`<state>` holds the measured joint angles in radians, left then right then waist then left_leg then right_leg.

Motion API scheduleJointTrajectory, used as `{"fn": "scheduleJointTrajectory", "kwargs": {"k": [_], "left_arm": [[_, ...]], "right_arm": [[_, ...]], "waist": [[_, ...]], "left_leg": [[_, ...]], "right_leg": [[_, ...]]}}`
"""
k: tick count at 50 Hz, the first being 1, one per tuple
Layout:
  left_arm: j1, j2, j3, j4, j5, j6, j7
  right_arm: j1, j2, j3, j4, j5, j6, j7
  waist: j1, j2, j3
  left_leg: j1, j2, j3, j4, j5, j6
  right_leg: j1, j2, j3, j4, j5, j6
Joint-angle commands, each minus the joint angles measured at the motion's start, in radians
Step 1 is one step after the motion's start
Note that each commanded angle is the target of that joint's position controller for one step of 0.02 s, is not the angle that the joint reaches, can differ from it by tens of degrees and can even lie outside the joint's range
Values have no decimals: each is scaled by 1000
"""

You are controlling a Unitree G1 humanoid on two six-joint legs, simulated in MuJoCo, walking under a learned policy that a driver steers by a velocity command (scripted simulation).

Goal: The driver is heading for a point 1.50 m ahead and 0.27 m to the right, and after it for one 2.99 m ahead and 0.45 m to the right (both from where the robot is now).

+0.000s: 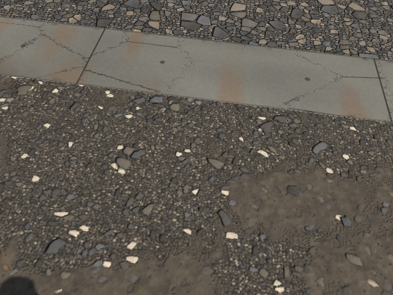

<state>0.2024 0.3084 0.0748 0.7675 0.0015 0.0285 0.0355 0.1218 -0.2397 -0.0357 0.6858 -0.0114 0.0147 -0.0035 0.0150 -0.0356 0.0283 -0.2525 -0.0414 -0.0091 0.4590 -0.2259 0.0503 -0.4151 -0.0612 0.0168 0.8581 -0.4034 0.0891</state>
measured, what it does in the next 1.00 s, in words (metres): steps on the spot: right foot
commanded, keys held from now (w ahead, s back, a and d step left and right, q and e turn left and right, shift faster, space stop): no key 1.00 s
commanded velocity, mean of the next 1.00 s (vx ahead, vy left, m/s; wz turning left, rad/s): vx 0.00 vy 0.00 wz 0.03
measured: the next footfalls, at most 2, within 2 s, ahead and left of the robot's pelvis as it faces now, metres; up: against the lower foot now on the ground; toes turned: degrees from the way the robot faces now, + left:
right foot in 0.10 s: +0.04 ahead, -0.15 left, +0.00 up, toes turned +0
left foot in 1.90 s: +0.43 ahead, +0.08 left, +0.00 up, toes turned +1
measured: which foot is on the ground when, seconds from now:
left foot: down 0.00-1.00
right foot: up 0.00-0.08, down 0.10-1.00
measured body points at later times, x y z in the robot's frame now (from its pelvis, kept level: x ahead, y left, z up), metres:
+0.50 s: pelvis +0.00 -0.02 +0.00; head +0.01 -0.02 +0.45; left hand +0.10 +0.24 -0.13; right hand +0.10 -0.28 -0.13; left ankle +0.01 +0.09 -0.74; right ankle +0.00 -0.15 -0.74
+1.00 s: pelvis +0.00 -0.02 +0.00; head +0.01 -0.02 +0.45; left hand +0.05 +0.23 -0.15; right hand +0.06 -0.28 -0.15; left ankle +0.01 +0.09 -0.74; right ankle +0.00 -0.15 -0.74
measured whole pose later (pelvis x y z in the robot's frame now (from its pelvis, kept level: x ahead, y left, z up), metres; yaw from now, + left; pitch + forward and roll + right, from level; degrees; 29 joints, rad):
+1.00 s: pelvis +0.00 -0.02 +0.00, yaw +0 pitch -2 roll +0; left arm 0.22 0.22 0.02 1.03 0.00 -0.01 0.04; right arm 0.18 -0.22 -0.03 1.06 0.00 0.01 -0.04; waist 0.00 0.00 0.04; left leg -0.20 -0.01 -0.03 0.49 -0.26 0.01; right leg -0.17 -0.01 0.00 0.48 -0.27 0.01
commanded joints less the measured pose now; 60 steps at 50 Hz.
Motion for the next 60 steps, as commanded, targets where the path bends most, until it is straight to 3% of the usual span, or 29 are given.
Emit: {"fn": "scheduleJointTrajectory", "kwargs": {"k": [1,3,4,5,6,7,8,9,12,22,41,60], "left_arm": [[-29,59,4,-65,-3,-16,-2],[0,56,2,-49,-4,-20,-5],[23,47,-3,-37,4,-25,-9],[28,71,-3,-35,20,-30,-9],[30,129,6,-42,23,-31,-6],[1,145,14,-20,9,-33,-10],[-18,90,3,-32,7,-38,-19],[-19,68,-4,-24,16,-44,-20],[-7,55,-12,-7,15,-60,-16],[4,46,-20,50,8,-55,-3],[26,27,-31,195,4,-47,4],[79,1,-44,282,2,-43,10]], "right_arm": [[-15,-153,-38,-36,-2,-10,-4],[-34,-138,-29,-22,5,-9,-2],[-35,-122,-21,-10,12,-11,-1],[2,-102,-14,7,7,-19,1],[30,-97,-13,12,-10,-28,7],[54,-94,-16,19,-11,-30,10],[3,-124,-19,27,-13,-26,7],[-20,-125,-24,26,-6,-21,2],[-7,-107,-22,46,-2,-5,-7],[37,-98,-27,149,5,-11,-18],[59,-94,-20,310,10,-10,-33],[94,-73,-4,383,12,-12,-36]], "waist": [[-31,177,-97],[-8,164,-81],[15,144,-71],[9,102,-79],[-30,10,-85],[-69,-99,-74],[-25,-63,-49],[-19,-51,-42],[-16,-32,-31],[-10,40,-25],[-15,35,-4],[-15,38,13]], "left_leg": [[79,249,-205,-111,302,187],[49,238,-221,-103,213,169],[15,217,-210,-97,160,136],[-23,185,-199,-88,96,85],[-52,126,-150,-50,12,38],[-5,63,-78,-65,-42,1],[34,56,-69,-37,-33,-19],[40,58,-67,-25,-21,-16],[28,68,-79,-25,35,-2],[41,69,-73,-28,96,-19],[67,65,-54,-44,124,-22],[52,58,-40,-58,99,-24]], "right_leg": [[71,-1,3,-148,8,-6],[150,9,-7,-300,98,-23],[228,13,-11,-438,234,-38],[310,-21,39,-471,369,-55],[347,-87,95,-443,517,-85],[249,-78,83,-419,352,-128],[190,-51,72,-443,237,-128],[172,-42,64,-452,200,-111],[183,-23,44,-440,233,-86],[207,-2,28,-430,256,-91],[211,25,4,-454,263,-89],[199,36,-3,-462,240,-91]]}}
